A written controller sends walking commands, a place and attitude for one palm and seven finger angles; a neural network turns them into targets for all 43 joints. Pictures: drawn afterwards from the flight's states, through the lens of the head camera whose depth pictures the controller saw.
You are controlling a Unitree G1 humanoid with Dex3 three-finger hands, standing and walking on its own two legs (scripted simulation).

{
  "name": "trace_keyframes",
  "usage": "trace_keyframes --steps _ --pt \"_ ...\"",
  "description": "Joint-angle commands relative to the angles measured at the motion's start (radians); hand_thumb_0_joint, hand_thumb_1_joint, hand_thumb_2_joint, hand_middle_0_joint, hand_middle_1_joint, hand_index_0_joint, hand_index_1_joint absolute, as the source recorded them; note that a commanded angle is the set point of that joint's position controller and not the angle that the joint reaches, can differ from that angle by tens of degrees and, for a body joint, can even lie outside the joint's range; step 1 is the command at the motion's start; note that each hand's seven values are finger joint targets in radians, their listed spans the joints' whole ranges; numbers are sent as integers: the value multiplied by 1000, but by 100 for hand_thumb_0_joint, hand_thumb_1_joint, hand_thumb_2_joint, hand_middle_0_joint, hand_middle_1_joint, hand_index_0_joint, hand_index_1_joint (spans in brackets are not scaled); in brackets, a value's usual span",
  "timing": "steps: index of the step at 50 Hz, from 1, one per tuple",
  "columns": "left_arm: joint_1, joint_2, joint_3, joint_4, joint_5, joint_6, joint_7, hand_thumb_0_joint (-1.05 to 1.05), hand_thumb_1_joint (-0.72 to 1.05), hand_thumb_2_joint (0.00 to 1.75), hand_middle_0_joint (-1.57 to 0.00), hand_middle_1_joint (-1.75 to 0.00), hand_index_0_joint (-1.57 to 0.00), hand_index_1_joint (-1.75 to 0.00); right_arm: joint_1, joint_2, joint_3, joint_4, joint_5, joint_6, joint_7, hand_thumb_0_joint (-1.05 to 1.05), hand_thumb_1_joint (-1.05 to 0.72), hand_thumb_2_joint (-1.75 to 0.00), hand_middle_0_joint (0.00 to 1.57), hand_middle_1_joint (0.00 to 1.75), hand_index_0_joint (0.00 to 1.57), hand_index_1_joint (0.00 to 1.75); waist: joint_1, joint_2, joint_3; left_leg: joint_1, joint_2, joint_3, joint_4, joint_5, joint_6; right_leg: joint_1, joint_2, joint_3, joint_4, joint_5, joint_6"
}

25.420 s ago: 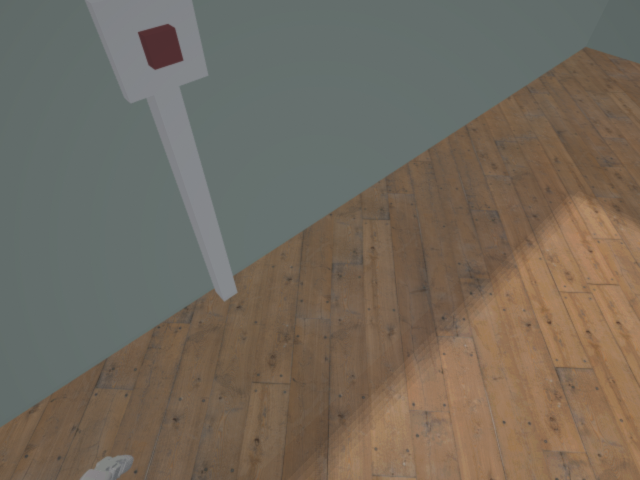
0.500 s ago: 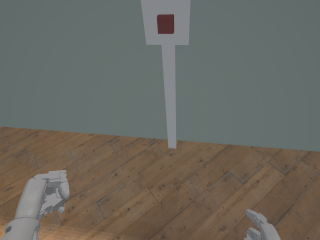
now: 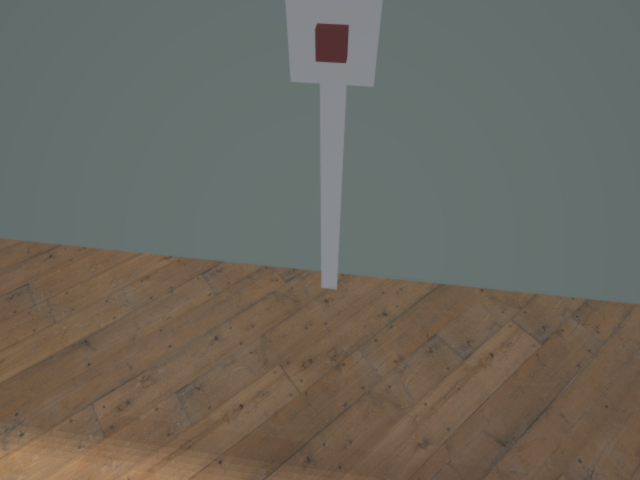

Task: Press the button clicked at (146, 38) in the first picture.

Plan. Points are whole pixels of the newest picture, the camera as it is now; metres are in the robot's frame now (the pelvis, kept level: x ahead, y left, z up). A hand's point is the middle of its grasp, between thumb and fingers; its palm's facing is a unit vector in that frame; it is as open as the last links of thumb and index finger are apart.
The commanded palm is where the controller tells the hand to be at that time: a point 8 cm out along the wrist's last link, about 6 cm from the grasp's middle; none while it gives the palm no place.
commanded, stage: let the arm hang, fingers relaxed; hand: left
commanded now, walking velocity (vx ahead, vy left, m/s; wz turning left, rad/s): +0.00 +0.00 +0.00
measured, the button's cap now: (332, 42) +0.85 +0.03 +0.15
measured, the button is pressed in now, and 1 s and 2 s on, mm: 0 0 0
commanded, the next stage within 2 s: stand and wait in 0.50 s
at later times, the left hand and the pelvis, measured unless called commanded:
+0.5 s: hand out of the picture +0.03 +0.17 -0.17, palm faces +0.01 -0.98 -0.20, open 7.3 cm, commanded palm none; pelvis +0.01 +0.00 +0.00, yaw -1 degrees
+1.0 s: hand out of the picture +0.05 +0.18 -0.17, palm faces +0.01 -0.97 -0.22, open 7.4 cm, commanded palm none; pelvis +0.03 -0.01 +0.00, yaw -1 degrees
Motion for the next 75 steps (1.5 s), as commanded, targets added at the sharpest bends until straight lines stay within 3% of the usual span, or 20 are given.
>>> trace_keyframes --steps 1,8,19,23,42,56,60,66,75 --pt "-19 113 21 -25 -2 -29 13 0 90 90 -20 -30 -20 -30 39 -111 -23 -15 4 -28 -15 0 -90 -90 20 30 20 30 -11 -41 33 -10 83 -94 -135 -163 20 -60 -79 98 -137 -184 -39" --pt "-9 82 21 6 -2 -28 19 0 90 90 -20 -30 -20 -30 50 -78 -21 21 3 -31 -18 0 -90 -90 20 30 20 30 -6 -31 43 -13 86 -92 -149 -135 21 -50 -75 97 -119 -141 -35" --pt "-9 54 25 15 -2 -38 24 0 90 90 -20 -30 -20 -30 48 -48 -18 43 8 -40 -24 0 -90 -90 20 30 20 30 -4 -14 15 21 85 -72 -126 9 13 -7 -80 89 -109 -24 -30" --pt "-11 44 24 21 -3 -38 24 0 90 90 -20 -30 -20 -30 43 -38 -17 48 5 -38 -26 0 -90 -90 20 30 20 30 -8 -5 28 29 80 -65 -123 -4 9 -17 -84 93 -123 -37 -31" --pt "-29 73 28 25 -5 -51 23 0 90 90 -20 -30 -20 -30 -1 -87 -24 52 8 -43 -28 0 -90 -90 20 30 20 30 -12 -32 -7 91 92 -61 -115 79 10 15 -88 99 -143 38 -34" --pt "-79 133 36 14 -5 -59 17 0 90 90 -20 -30 -20 -30 -67 -148 -27 46 8 -51 -28 0 -90 -90 20 30 20 30 -7 -15 -23 113 103 -65 -132 128 9 62 -96 98 -154 129 -37" --pt "-96 153 38 9 -5 -63 16 0 90 90 -20 -30 -20 -30 -88 -171 -30 41 9 -52 -27 0 -90 -90 20 30 20 30 -9 -39 -35 129 107 -65 -134 142 9 71 -100 99 -159 165 -38" --pt "-127 183 41 -1 -5 -65 14 0 90 90 -20 -30 -20 -30 -117 -202 -31 37 9 -55 -25 0 -90 -90 20 30 20 30 -7 -12 -43 135 111 -67 -144 160 7 89 -102 104 -165 187 -39" --pt "-162 221 44 -10 -5 -70 11 0 90 90 -20 -30 -20 -30 -151 -245 -34 28 9 -57 -21 0 -90 -90 20 30 20 30 -9 -33 -65 161 118 -71 -153 180 6 104 -108 107 -175 218 -38"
